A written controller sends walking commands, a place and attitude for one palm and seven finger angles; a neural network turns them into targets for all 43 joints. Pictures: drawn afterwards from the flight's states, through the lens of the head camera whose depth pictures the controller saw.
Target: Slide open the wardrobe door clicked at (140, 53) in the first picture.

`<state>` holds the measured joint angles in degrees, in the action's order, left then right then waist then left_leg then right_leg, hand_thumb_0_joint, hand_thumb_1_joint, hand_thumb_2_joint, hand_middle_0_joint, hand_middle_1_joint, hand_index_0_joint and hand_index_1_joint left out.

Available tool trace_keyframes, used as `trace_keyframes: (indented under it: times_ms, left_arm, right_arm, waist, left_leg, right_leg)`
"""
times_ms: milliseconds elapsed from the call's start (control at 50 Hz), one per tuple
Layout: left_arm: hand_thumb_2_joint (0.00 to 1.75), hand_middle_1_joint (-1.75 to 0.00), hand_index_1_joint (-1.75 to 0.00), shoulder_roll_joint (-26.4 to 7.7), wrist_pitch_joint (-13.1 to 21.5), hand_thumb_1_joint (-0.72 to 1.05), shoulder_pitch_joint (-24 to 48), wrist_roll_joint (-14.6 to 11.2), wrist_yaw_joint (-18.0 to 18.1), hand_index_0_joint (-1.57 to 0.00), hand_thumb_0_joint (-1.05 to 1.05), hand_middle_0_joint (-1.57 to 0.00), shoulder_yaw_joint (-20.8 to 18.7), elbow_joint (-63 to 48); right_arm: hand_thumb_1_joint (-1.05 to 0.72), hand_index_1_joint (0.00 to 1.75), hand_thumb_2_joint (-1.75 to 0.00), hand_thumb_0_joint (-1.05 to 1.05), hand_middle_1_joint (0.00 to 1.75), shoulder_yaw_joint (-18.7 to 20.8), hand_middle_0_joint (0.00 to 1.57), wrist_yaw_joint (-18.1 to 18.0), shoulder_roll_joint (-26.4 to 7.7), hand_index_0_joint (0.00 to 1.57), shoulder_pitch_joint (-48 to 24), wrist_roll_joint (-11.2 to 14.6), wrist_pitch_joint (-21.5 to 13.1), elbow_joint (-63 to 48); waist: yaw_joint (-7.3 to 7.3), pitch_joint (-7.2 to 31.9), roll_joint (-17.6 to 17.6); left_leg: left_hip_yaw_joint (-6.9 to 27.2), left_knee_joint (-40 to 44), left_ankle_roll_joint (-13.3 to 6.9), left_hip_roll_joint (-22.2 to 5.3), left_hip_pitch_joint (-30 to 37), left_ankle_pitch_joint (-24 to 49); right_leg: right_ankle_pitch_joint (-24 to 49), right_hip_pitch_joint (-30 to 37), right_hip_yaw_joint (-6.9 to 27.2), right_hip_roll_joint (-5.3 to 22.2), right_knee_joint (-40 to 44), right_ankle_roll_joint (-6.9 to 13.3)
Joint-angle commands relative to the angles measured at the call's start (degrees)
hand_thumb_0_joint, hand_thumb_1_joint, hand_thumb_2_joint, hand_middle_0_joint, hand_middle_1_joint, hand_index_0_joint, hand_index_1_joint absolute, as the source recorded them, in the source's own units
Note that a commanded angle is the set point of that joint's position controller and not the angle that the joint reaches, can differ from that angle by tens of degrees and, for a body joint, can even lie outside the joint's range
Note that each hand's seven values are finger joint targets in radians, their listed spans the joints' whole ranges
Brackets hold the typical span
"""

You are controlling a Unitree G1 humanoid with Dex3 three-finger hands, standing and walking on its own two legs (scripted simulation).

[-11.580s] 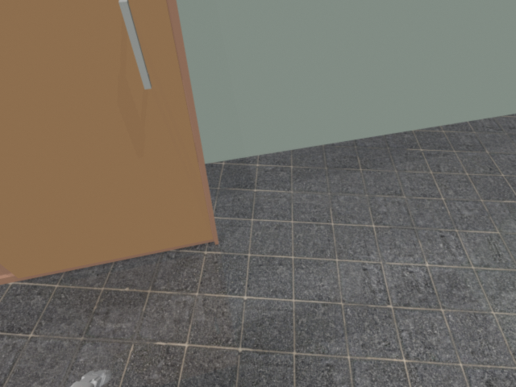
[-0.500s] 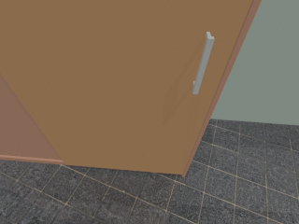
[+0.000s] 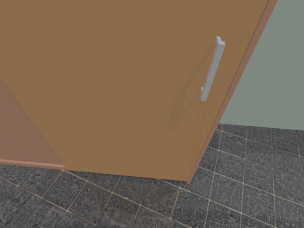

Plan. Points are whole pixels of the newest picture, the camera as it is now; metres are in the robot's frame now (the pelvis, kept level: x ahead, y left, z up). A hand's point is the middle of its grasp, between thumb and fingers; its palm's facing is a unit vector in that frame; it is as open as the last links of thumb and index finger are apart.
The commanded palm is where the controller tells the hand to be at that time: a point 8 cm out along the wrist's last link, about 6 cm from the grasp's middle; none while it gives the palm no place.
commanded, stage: look again from close up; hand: right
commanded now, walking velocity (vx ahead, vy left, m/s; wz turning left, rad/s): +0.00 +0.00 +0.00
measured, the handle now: (210, 71) +0.52 -0.14 +0.16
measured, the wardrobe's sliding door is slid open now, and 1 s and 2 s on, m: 0.00 0.00 0.00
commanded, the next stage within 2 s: raise the hand with hooked fingers in 0.30 s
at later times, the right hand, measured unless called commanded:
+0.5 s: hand out of the picture +0.10 -0.20 -0.12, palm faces +0.22 +0.95 -0.24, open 7.3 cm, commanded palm +0.11 -0.22 -0.06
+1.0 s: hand out of the picture +0.14 -0.21 +0.03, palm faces +0.18 +0.98 -0.06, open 9.7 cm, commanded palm +0.13 -0.26 +0.02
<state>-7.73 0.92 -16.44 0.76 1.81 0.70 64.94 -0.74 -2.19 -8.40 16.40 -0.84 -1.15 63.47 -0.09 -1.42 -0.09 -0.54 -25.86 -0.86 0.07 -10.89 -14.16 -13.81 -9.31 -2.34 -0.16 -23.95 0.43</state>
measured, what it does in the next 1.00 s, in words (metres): lowers itself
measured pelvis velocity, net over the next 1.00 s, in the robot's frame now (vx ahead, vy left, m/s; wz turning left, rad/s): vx -0.03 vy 0.00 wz -0.08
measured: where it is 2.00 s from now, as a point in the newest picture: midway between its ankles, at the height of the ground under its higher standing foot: outside the picture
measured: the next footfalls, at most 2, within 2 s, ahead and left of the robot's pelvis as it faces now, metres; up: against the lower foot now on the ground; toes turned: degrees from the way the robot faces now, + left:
none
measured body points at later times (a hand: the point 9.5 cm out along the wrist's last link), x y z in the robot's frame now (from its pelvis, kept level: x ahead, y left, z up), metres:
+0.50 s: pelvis +0.01 +0.00 +0.00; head +0.02 +0.01 +0.45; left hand +0.05 +0.24 -0.15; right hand +0.08 -0.25 -0.10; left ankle +0.00 +0.11 -0.74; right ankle -0.01 -0.11 -0.74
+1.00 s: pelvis -0.03 +0.00 -0.06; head -0.01 -0.01 +0.39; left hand +0.22 +0.20 -0.10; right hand +0.13 -0.26 +0.04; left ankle +0.00 +0.11 -0.74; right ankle -0.01 -0.11 -0.74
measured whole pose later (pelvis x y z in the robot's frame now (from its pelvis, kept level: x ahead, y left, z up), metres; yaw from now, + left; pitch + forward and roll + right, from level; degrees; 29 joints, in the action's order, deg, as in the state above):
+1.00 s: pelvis -0.03 +0.00 -0.06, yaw -5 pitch +5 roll +3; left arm -14.9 14.8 -9.5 -0.8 2.3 2.0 31.1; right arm 9.2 13.1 -13.1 26.0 15.6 -26.0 -7.9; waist -4.2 4.3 -0.9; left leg -7.1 -54.6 -1.7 0.2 -33.6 -26.5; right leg -27.2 -36.9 4.1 0.5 -58.7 -0.1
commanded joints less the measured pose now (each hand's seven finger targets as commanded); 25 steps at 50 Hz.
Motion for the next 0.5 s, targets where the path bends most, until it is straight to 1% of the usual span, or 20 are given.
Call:
trace_keyframes:
  times_ms: [0,20,40,60,80,140,180,200,220,320,360,380,400,420,440,460,480]
  left_arm:
    - [0.9,-0.3,-0.3,-4.56,0.79,0.9,-3.88,-0.22,0.23,-0.2,0.0,-0.2,-0.88,-1.31]
    - [0.9,-0.3,-0.3,-4.78,0.82,0.9,-3.82,-0.2,0.25,-0.2,0.0,-0.2,-0.91,-1.28]
    - [0.9,-0.3,-0.3,-4.84,0.82,0.9,-3.56,-0.18,0.27,-0.2,0.0,-0.2,-0.88,-1.31]
    - [0.9,-0.3,-0.3,-5.0,0.86,0.9,-3.53,-0.2,0.25,-0.2,0.0,-0.2,-0.85,-1.33]
    - [0.9,-0.3,-0.3,-5.14,0.88,0.9,-3.28,-0.14,0.29,-0.2,0.0,-0.2,-0.88,-1.24]
    - [0.9,-0.3,-0.3,-5.27,1.02,0.9,-3.03,-0.23,0.34,-0.2,0.0,-0.2,-0.89,-1.36]
    - [0.9,-0.3,-0.3,-5.56,1.06,0.9,-2.73,-0.17,0.36,-0.2,0.0,-0.2,-0.97,-1.32]
    - [0.9,-0.3,-0.3,-5.41,1.01,0.9,-2.89,-0.2,0.38,-0.2,0.0,-0.2,-0.95,-1.32]
    - [0.9,-0.3,-0.3,-5.58,1.04,0.9,-2.67,-0.18,0.39,-0.2,0.0,-0.2,-0.94,-1.26]
    - [0.9,-0.3,-0.3,-5.56,0.91,0.9,-2.58,-0.17,0.4,-0.2,0.0,-0.2,-0.89,-1.01]
    - [0.9,-0.3,-0.3,-5.66,0.94,0.9,-2.47,-0.13,0.4,-0.2,0.0,-0.2,-0.86,-0.95]
    - [0.9,-0.3,-0.3,-7.78,1.14,0.9,4.22,-0.84,-0.39,-0.2,0.0,-0.2,-1.58,-4.84]
    - [0.9,-0.3,-0.3,-17.63,8.36,0.9,5.34,-0.82,4.92,-0.2,0.0,-0.2,-4.43,-22.96]
    - [0.9,-0.3,-0.3,-11.43,14.07,0.9,7.29,-0.99,6.2,-0.2,0.0,-0.2,0.02,-22.8]
    - [0.9,-0.3,-0.3,-12.1,16.59,0.9,4.15,-1.53,4.79,-0.2,0.0,-0.2,-0.2,-18.9]
    - [0.9,-0.3,-0.3,-10.53,17.57,0.9,4.14,-2.44,3.28,-0.2,0.0,-0.2,-0.92,-21.34]
    - [0.9,-0.3,-0.3,-12.92,18.33,0.9,4.62,-3.46,3.18,-0.2,0.0,-0.2,-1.21,-24.34]
  right_arm:
    - [-0.9,0.3,-0.9,0.0,0.3,1.19,0.2,-0.03,-5.87,0.2,3.49,0.18,-0.8,-1.43]
    - [-0.9,0.3,-0.9,0.0,0.3,1.2,0.2,-0.03,-5.85,0.2,3.37,0.22,-0.84,-1.39]
    - [-0.9,0.3,-0.9,0.0,0.3,1.18,0.2,-0.03,-5.78,0.2,3.26,0.25,-0.84,-1.31]
    - [-0.9,0.3,-0.9,0.0,0.3,1.21,0.2,-0.01,-6.1,0.2,3.13,0.24,-0.86,-1.38]
    - [-0.9,0.3,-0.9,0.0,0.3,1.23,0.2,0.01,-5.91,0.2,3.13,0.29,-0.88,-1.4]
    - [-0.9,0.3,-0.9,0.0,0.3,1.27,0.2,-0.02,-6.21,0.2,3.29,0.25,-1.01,-1.24]
    - [-0.9,0.3,-0.9,0.0,0.3,1.27,0.2,0.01,-6.24,0.2,3.45,0.28,-1.05,-1.18]
    - [-0.9,0.3,-0.9,0.0,0.3,1.28,0.2,-0.02,-6.23,0.2,3.32,0.19,-1.02,-1.15]
    - [-0.9,0.3,-0.9,0.0,0.3,1.29,0.2,-0.02,-6.3,0.2,3.27,0.23,-1.04,-1.15]
    - [-0.9,0.3,-0.9,0.0,0.3,1.26,0.2,-0.06,-6.34,0.2,3.12,0.23,-0.98,-0.98]
    - [-0.9,0.3,-0.9,0.0,0.3,1.36,0.2,-0.02,-6.42,0.2,2.92,0.25,-0.99,-0.99]
    - [-0.9,0.3,-0.9,0.0,0.3,1.43,0.2,-2.14,-7.18,0.2,8.46,-0.32,-1.71,1.35]
    - [-0.88,0.32,-0.89,0.0,0.32,16.58,0.2,-2.04,-29.04,0.2,-33.5,11.28,-11.92,-83.95]
    - [-0.85,0.33,-0.88,0.0,0.33,6.67,0.2,-3.51,-15.89,0.2,-15.52,7.67,-10.11,-75.87]
    - [-0.83,0.34,-0.87,0.0,0.34,5.51,0.21,-5.45,-11.22,0.21,-7.07,7.08,-8.21,-61.55]
    - [-0.81,0.36,-0.86,0.0,0.36,-1.79,0.21,-4.43,0.44,0.21,3.66,9.01,-4.35,-62.17]
    - [-0.78,0.37,-0.85,0.0,0.37,-1.36,0.21,-3.36,-1.55,0.21,-1.32,10.68,-5.46,-71.91]
  waist:
    - [0.0,-3.27,0.44]
    - [0.07,-3.02,0.63]
    - [0.05,-3.04,-0.1]
    - [0.05,-2.79,0.26]
    - [0.03,-2.32,-0.27]
    - [-0.11,-1.53,0.31]
    - [-0.11,-0.66,0.06]
    - [-0.05,-0.65,0.54]
    - [-0.17,-1.02,0.28]
    - [-0.12,-1.85,0.48]
    - [-0.13,-1.92,0.02]
    - [-2.75,-2.55,2.02]
    - [3.23,20.11,-13.57]
    - [-0.57,21.21,-14.95]
    - [-0.62,18.7,-8.79]
    - [0.53,12.36,-4.68]
    - [0.71,10.75,-1.44]
  left_leg:
    - [5.45,5.54,-1.38,-5.74,-1.91,6.72]
    - [5.36,5.5,-1.38,-5.88,-1.82,7.02]
    - [5.49,5.53,-1.44,-5.86,-1.84,7.19]
    - [5.43,5.44,-1.35,-5.82,-1.37,7.7]
    - [5.46,5.38,-1.43,-5.81,-1.21,7.7]
    - [5.22,5.15,-1.37,-5.98,-0.1,10.4]
    - [5.34,5.14,-1.47,-6.09,0.15,10.77]
    - [5.15,4.98,-1.43,-5.9,0.53,11.55]
    - [5.12,5.01,-1.4,-6.09,0.46,11.9]
    - [5.12,5.32,-1.4,-6.01,0.19,11.3]
    - [5.3,5.43,-1.43,-5.99,0.23,10.91]
    - [8.42,5.4,0.63,-9.53,-0.02,29.59]
    - [4.7,3.14,0.99,-4.78,4.29,30.49]
    - [1.97,-0.98,-2.55,-3.13,9.1,22.26]
    - [0.66,-1.02,-2.04,-1.31,4.84,15.35]
    - [-1.75,-1.57,-1.15,-1.4,1.23,12.22]
    - [-2.41,-2.11,-0.49,-1.77,-1.23,10.01]
  right_leg:
    - [7.36,-0.98,4.46,5.45,4.33,0.87]
    - [7.63,-0.83,4.44,5.46,4.31,0.85]
    - [7.73,-0.55,4.45,5.52,4.44,0.87]
    - [8.08,-0.57,4.46,5.53,4.48,0.83]
    - [8.21,-0.36,4.52,5.59,4.49,0.85]
    - [9.82,0.25,4.34,5.76,4.16,0.83]
    - [9.95,0.93,4.28,5.79,4.18,0.83]
    - [10.3,0.94,4.22,5.87,4.0,0.77]
    - [10.49,0.76,4.22,5.77,3.97,0.73]
    - [10.05,0.72,4.22,5.86,4.27,0.65]
    - [9.77,0.65,4.12,5.93,4.53,0.63]
    - [6.99,-3.77,1.67,6.32,-7.96,-0.87]
    - [14.21,10.78,1.62,0.02,-2.23,-0.63]
    - [23.55,10.57,-1.03,0.7,0.76,-0.3]
    - [22.73,6.76,0.12,1.41,-0.83,-0.31]
    - [20.11,3.92,2.39,2.61,-0.34,0.36]
    - [14.68,1.88,3.16,2.58,-1.7,0.69]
